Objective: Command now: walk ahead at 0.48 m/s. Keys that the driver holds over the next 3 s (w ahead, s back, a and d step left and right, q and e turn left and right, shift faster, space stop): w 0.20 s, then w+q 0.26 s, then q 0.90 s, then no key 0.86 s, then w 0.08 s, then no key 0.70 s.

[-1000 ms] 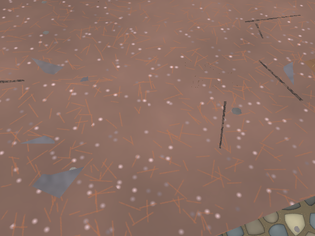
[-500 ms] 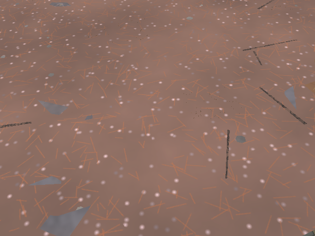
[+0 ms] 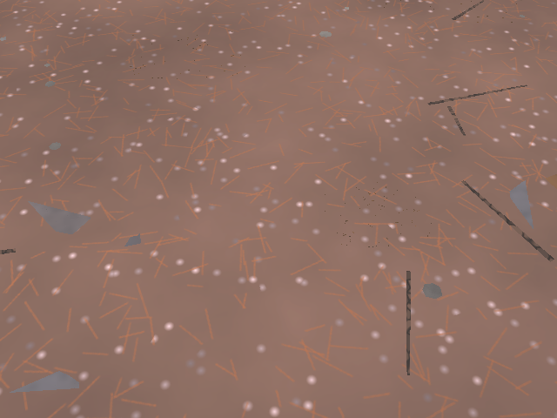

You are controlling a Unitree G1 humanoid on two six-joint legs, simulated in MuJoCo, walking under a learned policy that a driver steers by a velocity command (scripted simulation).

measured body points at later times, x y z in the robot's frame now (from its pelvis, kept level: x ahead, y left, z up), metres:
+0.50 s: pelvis +0.28 -0.05 +0.00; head +0.30 -0.05 +0.45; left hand +0.26 +0.21 -0.14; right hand +0.38 -0.29 -0.14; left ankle +0.33 +0.11 -0.67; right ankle +0.26 -0.11 -0.75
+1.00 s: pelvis +0.42 +0.00 -0.01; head +0.46 +0.04 +0.43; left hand +0.45 +0.28 -0.15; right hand +0.60 -0.23 -0.13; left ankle +0.48 +0.06 -0.75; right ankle +0.51 -0.16 -0.67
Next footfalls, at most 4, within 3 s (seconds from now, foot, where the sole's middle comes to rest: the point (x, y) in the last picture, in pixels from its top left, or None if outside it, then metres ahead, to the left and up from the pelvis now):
0.22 right None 0.30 -0.11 -0.78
0.72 left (251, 409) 0.52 0.07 -0.78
1.34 right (322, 395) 0.56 -0.10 -0.78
1.74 left None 0.40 0.04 -0.78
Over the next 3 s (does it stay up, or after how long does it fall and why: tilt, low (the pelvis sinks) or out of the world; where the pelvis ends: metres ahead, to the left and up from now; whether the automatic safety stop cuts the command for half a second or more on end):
stays up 0.49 -0.04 0.00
